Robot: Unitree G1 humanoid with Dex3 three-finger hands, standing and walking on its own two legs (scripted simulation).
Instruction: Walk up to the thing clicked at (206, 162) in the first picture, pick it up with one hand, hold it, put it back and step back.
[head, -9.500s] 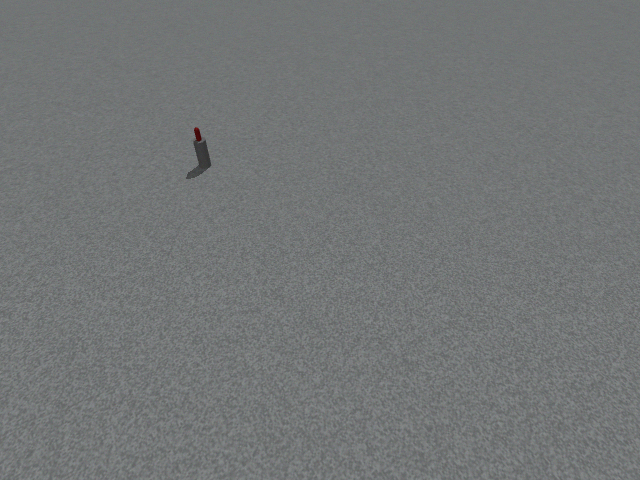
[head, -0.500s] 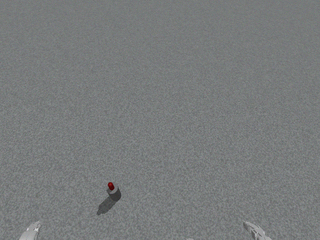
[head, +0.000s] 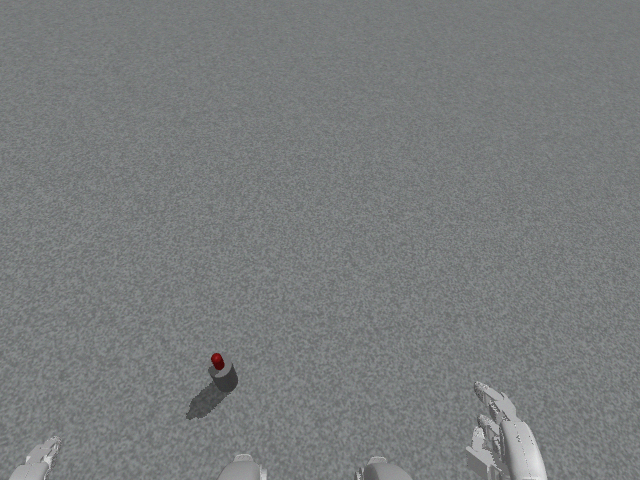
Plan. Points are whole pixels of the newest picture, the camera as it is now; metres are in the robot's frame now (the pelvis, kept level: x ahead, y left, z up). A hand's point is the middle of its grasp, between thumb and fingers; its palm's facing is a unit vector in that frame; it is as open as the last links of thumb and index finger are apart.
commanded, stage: go down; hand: left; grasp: from the side
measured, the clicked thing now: (222, 370) +0.43 +0.21 -0.58
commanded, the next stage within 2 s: none
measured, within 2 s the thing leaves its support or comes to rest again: neither
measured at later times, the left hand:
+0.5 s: hand (80, 449) +0.21 +0.32 -0.17, palm faces +0.15 -0.96 -0.24, open 17.4 cm
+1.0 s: hand (88, 396) +0.29 +0.37 -0.24, palm faces +0.17 -0.97 -0.16, open 17.2 cm
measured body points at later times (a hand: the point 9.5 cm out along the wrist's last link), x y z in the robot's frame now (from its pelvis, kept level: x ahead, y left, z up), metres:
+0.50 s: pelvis -0.05 +0.00 -0.09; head +0.10 +0.03 +0.33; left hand +0.20 +0.37 -0.16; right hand +0.14 -0.27 -0.17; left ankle +0.00 +0.12 -0.66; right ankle -0.01 -0.14 -0.66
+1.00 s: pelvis -0.08 -0.01 -0.21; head +0.12 +0.03 +0.19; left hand +0.28 +0.42 -0.23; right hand +0.07 -0.28 -0.32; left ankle +0.00 +0.12 -0.66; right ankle -0.01 -0.14 -0.66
